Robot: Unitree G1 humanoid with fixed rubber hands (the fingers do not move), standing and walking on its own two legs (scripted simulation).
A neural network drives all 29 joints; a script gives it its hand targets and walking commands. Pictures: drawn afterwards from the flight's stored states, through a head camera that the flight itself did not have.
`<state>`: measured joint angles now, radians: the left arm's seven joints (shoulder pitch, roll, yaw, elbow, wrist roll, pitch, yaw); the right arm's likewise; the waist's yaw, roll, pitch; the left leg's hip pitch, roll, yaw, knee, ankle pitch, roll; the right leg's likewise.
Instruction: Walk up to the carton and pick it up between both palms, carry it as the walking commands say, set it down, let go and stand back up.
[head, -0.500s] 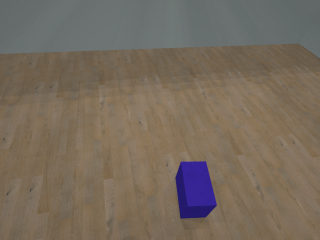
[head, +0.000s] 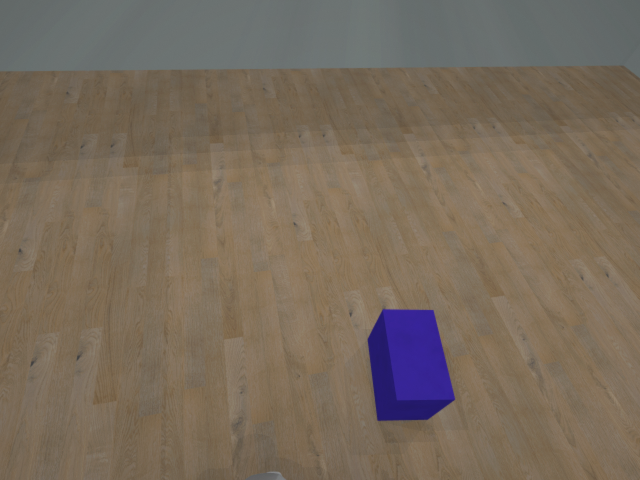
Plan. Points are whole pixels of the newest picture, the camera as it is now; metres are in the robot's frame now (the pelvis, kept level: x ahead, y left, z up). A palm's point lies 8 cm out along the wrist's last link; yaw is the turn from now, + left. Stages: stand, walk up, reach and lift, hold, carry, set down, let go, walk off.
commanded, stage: walk up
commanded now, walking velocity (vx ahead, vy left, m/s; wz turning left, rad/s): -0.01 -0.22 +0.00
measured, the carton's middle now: (405, 365) +0.51 -0.30 -0.66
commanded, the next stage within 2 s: none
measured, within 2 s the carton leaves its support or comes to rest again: neither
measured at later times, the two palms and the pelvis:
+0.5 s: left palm out of the picture +0.15 +0.24 -0.13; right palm out of the picture +0.15 -0.25 -0.14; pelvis +0.07 -0.01 -0.02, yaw -1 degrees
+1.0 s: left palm out of the picture +0.13 +0.25 -0.13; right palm out of the picture +0.13 -0.23 -0.12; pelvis +0.06 +0.00 -0.01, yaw -1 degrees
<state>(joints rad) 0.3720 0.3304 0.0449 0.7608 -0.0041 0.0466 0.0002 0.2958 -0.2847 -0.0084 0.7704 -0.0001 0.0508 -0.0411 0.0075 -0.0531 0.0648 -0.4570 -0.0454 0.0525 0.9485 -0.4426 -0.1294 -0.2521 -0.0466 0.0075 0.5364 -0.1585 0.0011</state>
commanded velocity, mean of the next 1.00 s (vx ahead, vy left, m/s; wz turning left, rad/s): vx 0.00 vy -0.01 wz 0.00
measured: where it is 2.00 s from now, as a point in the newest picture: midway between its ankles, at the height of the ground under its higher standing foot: outside the picture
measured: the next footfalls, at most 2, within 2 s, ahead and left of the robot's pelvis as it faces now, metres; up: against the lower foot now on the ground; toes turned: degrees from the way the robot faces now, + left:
left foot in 0.04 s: +0.05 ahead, +0.09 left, +0.00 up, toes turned -2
right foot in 0.28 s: +0.02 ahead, -0.13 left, +0.00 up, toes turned -1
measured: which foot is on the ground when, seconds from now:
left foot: up 0.00-0.02, down 0.04-1.00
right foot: down 0.00-0.06, up 0.08-0.26, down 0.28-1.00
